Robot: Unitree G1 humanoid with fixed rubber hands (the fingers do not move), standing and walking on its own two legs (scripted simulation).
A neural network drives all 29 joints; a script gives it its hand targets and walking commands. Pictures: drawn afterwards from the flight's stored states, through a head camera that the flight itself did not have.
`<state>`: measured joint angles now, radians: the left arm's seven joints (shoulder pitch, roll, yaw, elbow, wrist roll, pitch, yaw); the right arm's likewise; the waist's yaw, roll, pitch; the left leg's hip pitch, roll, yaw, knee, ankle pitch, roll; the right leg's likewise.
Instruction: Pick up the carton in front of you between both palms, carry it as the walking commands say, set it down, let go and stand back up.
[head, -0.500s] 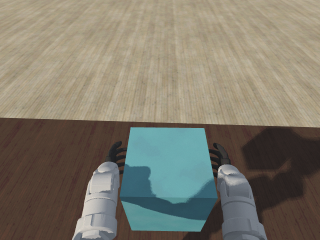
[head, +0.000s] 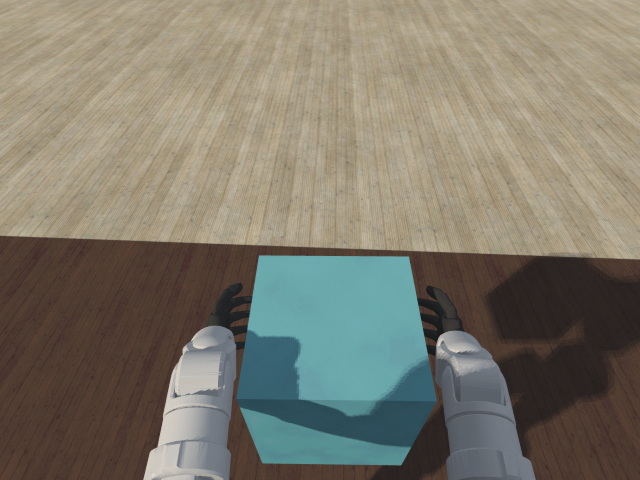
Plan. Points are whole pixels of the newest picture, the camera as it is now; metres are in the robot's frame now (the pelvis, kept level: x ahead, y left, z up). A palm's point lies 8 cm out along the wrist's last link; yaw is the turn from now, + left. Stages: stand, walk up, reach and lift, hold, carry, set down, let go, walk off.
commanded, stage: reach and lift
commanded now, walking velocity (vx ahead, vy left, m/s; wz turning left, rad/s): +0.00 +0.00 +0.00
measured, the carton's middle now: (332, 364) +0.29 +0.00 -0.05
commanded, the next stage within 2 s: hold in 0.26 s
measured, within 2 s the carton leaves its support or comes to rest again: neither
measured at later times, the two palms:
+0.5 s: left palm (213, 331) +0.28 +0.15 +0.05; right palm (455, 338) +0.28 -0.15 +0.06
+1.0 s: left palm (214, 293) +0.32 +0.16 +0.08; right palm (452, 304) +0.31 -0.14 +0.08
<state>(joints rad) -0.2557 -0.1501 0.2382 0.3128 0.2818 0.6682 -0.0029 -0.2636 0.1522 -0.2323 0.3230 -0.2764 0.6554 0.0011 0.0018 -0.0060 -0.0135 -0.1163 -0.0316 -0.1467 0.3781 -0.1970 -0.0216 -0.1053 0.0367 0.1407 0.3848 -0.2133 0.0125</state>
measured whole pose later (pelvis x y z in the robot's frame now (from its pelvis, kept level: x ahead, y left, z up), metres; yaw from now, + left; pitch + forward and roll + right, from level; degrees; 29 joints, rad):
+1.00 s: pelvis +0.03 +0.01 -0.02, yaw -1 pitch +1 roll +1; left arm -0.24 -0.15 0.17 -0.04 0.17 0.95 0.05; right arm -0.23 0.15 -0.18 -0.04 -0.17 0.93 -0.04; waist 0.00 -0.02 -0.16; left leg -0.26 0.00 -0.01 0.57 -0.32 -0.01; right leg -0.27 -0.02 0.08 0.59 -0.35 0.03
